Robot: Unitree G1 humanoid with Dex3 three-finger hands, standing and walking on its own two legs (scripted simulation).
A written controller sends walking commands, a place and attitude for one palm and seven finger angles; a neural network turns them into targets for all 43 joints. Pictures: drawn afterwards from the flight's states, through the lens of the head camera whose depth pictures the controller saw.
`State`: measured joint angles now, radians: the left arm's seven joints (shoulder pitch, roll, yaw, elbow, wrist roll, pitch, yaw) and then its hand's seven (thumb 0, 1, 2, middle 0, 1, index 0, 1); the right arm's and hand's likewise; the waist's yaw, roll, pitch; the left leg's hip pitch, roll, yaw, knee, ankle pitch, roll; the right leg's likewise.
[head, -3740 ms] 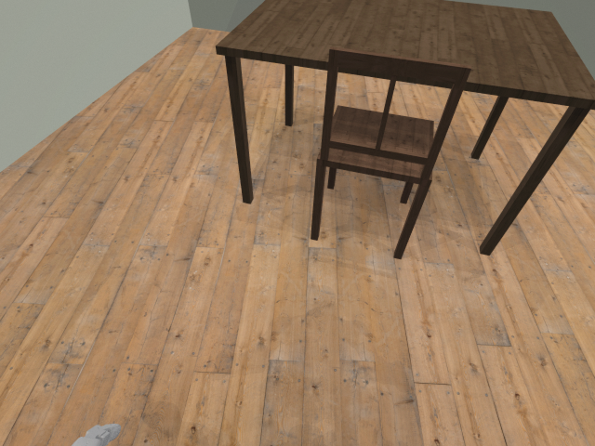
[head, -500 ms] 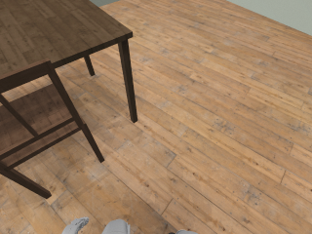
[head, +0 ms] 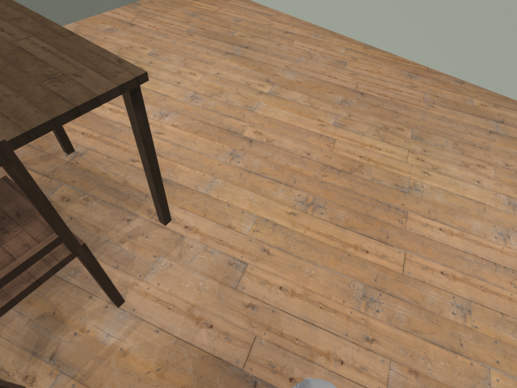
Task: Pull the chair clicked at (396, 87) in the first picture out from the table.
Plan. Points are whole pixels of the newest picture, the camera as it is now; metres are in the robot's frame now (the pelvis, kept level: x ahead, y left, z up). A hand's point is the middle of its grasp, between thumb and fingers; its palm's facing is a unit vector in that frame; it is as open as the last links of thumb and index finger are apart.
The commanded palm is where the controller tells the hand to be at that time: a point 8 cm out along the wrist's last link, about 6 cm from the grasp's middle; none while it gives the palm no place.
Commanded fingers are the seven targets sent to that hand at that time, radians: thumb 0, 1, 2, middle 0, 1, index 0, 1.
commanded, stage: walk to a spot facing it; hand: left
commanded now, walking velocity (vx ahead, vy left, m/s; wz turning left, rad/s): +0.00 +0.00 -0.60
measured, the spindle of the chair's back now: out of the picture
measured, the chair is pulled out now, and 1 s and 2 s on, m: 0.00 0.00 0.00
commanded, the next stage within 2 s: turn to face it in 1.32 s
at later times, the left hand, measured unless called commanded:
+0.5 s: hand (192, 386) +0.15 +0.11 -0.15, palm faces -0.26 -0.93 -0.26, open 7.4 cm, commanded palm none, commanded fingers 0.00 0.90 0.90 -0.20 -0.30 -0.20 -0.30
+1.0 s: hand (188, 372) +0.17 +0.13 -0.17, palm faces -0.54 -0.82 -0.22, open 7.4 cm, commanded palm none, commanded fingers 0.00 0.90 0.90 -0.20 -0.30 -0.20 -0.30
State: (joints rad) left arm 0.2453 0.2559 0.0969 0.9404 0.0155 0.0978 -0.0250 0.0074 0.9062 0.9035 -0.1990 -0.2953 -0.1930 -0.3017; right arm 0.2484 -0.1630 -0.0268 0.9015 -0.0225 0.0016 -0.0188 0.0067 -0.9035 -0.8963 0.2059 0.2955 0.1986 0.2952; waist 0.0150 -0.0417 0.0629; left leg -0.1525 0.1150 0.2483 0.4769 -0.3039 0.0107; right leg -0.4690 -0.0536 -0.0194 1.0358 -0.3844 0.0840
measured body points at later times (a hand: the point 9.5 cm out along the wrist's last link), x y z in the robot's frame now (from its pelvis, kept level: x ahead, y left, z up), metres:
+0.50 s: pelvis +0.00 -0.05 +0.00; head +0.03 -0.07 +0.45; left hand +0.16 +0.16 -0.13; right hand +0.02 -0.33 -0.14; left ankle +0.05 +0.11 -0.68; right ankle +0.00 -0.13 -0.74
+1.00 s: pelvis +0.00 -0.02 +0.00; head +0.04 -0.02 +0.45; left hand +0.20 +0.17 -0.15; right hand -0.09 -0.26 -0.13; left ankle +0.05 +0.09 -0.74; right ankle -0.10 -0.13 -0.69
